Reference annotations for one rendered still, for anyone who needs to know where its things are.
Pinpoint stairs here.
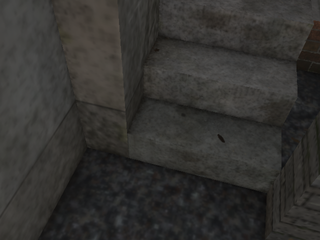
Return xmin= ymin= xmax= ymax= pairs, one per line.
xmin=127 ymin=0 xmax=314 ymax=193

